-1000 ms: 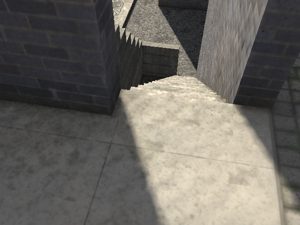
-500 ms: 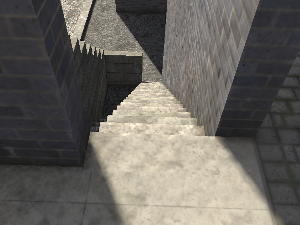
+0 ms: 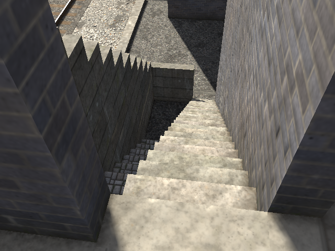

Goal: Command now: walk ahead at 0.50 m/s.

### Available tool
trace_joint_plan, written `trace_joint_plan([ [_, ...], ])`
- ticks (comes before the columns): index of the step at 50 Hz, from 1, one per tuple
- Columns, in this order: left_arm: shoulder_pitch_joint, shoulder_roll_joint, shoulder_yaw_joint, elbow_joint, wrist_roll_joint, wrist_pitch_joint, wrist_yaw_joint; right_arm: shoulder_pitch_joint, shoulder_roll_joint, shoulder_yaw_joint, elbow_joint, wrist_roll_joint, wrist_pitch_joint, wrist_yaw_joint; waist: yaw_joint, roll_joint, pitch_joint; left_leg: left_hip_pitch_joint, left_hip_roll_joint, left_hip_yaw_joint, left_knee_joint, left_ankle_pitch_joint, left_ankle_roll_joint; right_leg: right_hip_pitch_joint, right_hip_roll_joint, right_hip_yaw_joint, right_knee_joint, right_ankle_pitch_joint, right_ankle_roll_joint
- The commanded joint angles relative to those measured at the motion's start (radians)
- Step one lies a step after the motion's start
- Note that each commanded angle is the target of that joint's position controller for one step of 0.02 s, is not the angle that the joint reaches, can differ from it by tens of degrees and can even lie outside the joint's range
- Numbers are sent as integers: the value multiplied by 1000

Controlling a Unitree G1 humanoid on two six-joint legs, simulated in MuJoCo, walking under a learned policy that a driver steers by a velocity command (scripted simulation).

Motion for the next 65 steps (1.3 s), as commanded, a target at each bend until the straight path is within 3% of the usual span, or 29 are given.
trace_joint_plan([
  [1, 6, 164, 27, -45, -2, 1, 9, -84, -44, 1, -57, 4, -11, 20, 2, -93, 43, 43, -31, 31, -123, 104, 3, -31, -261, 139, -113, 132, -129],
  [7, 74, 173, 32, -15, -12, 37, 24, -163, -69, 2, -82, 14, -39, 55, 6, -115, 69, 21, -71, 57, -224, -80, 52, 167, -344, 186, -2, 290, -130],
  [10, 27, 171, 29, -38, -14, 43, 26, 118, -148, -45, 0, 2, -57, 54, -143, -92, -108, 444, -131, 97, -274, -50, 113, 85, -259, 92, 355, 585, -71],
  [11, 37, 132, 11, -68, 1, 36, 26, 315, -234, -69, 39, -14, -57, 44, -201, 30, -258, 742, 79, -150, -255, -21, 200, -142, -187, 29, 702, 299, -22],
  [12, 158, 5, -20, -78, 4, 12, 8, 338, -258, -68, 50, -15, -51, 46, -130, 263, -382, 1059, 275, -606, -350, -94, 371, -533, 3, 79, 1037, -398, 31],
  [13, 94, 109, 3, -79, -21, -8, 8, 361, -189, -55, 62, 17, -47, 39, -177, 127, -334, 1052, 272, -630, -416, -195, 349, -662, -24, 224, 1135, -408, 18],
  [14, 22, 144, 14, -114, -52, -22, 6, 296, -127, -42, 49, 22, -45, 39, -172, 119, -176, 961, 220, -458, -414, -161, 295, -748, -74, 192, 1135, -359, 6],
  [17, -27, 134, 40, -102, -22, 1, 23, 120, -49, -11, 18, -7, -48, 21, -66, -4, -22, 581, 129, -258, -491, 10, 251, -580, -171, 175, 996, -154, 22],
  [26, -122, 27, 25, -130, 5, 62, 27, 255, -103, -20, 99, -5, -31, -17, -58, 27, 18, 514, 74, -51, -505, 194, 209, -566, -187, 115, 621, 160, 62],
  [31, -318, 41, 9, -185, -16, 48, 15, 294, -126, -27, 107, 13, 1, -13, -113, 50, 98, 545, 65, -29, -506, 74, 196, -492, -148, 65, 440, 167, 72],
  [35, -159, 79, 17, -144, -1, 53, 13, 284, -167, -48, 98, 31, 38, -20, -34, 65, 97, 576, 97, -81, -375, 124, 190, -295, -102, 25, 314, -8, 49],
  [36, -10, 112, 34, -98, -2, 43, 25, 273, -160, -49, 91, 36, 35, -11, 30, 31, 35, 535, 52, -52, -243, 151, 170, -123, -87, 15, 297, 10, 39],
  [37, 157, 190, 57, -59, 2, 36, 32, 274, -119, -40, 66, 23, 31, -7, 90, -98, -102, 420, -35, 29, 95, 40, 122, 102, -225, 191, 296, 65, -24],
  [38, 230, 289, 76, -31, 10, 38, 24, 372, -20, -22, 48, 29, 4, -2, 36, -417, -233, 76, -224, 14, 467, -526, 60, 359, -403, 628, 170, -105, -196],
  [39, 243, 205, 57, -33, 3, 29, 9, 318, -101, -37, 30, 60, -24, 7, 78, -358, -230, -93, -238, -149, 622, -646, 77, 364, -446, 821, 27, -384, -255],
  [40, 164, 161, 47, -51, -4, 18, 10, 229, -141, -47, -3, 88, -39, 9, 70, -278, -74, -202, -189, -141, 655, -596, 93, 287, -437, 726, 2, -451, -223],
  [42, -5, 123, 32, -93, 13, 4, 12, 165, -146, -51, -40, 47, -30, -5, 2, -122, 16, -123, -83, -94, 507, -394, 95, 67, -359, 509, 4, -285, -158],
  [45, -53, 85, 16, -78, 22, -5, 24, 181, -107, -58, -58, 28, 23, -11, -61, -119, -1, 60, -18, -84, 296, -287, 73, -75, -300, 344, -37, -24, -135],
  [47, -11, 134, 36, -48, 5, -4, 38, 139, -97, -55, -78, 18, 44, -16, -46, -111, 12, 50, -12, -65, 195, -201, 54, -90, -292, 290, -61, 48, -142],
  [50, 28, 138, 30, -5, 20, 17, 32, 134, -27, -31, -83, -3, 71, -9, -56, -107, -1, 183, -51, -29, 115, -58, 22, -174, -273, 193, -47, 235, -129],
  [52, 44, 134, 25, 4, 41, 17, 31, 214, -75, -50, -37, 6, 91, -7, -72, -79, -14, 240, -76, -19, 245, 32, 3, -191, -277, 151, 16, 256, -134],
  [54, 92, 109, 21, 30, 6, 20, 35, 201, -92, -59, -42, 11, 99, -10, -57, -116, 35, 100, -51, -34, 279, -32, 13, -110, -283, 167, 60, 204, -129],
  [58, 181, 103, 36, 43, 12, 47, 41, 171, -92, -64, -65, 16, 73, -6, -28, -143, 73, -89, -24, -18, 310, -227, 29, 58, -355, 272, 257, 258, -163],
  [60, 31, 148, 45, -15, -20, 37, 40, 341, -95, -73, -8, 2, 46, 0, -128, -160, 1, 298, -104, 93, 229, -254, 44, -190, -298, 167, 452, 558, -120],
  [61, -91, 162, 52, -43, -29, 25, 23, 625, -105, -85, 82, -5, 17, 1, -278, -115, -50, 669, -153, 147, 153, -152, 71, -430, -244, 106, 683, 672, -95],
  [62, -257, 127, 50, -72, -31, -1, 11, 876, -146, -103, 160, -2, 3, 1, -471, -59, -12, 782, -133, 120, -69, -59, 137, -604, -91, 48, 1174, 347, -8],
  [63, -84, -31, 13, -117, -8, -24, 9, 734, -152, -77, 124, 24, -5, 5, -266, 270, 30, 714, 48, -315, -178, 134, 248, -800, 75, 200, 1434, -403, 2],
  [64, 134, -23, 18, -67, -26, -46, -3, 563, -67, -39, 91, 65, -10, 18, -81, 222, 32, 604, 114, -426, -140, 535, 271, -760, 48, 386, 1456, -433, -13],
  [65, 183, 41, 34, -56, -83, -29, -10, 473, -111, -52, 75, 51, -13, 31, -2, 193, 20, 498, 240, -572, -173, 228, 323, -803, -12, 356, 1436, -367, -18],
])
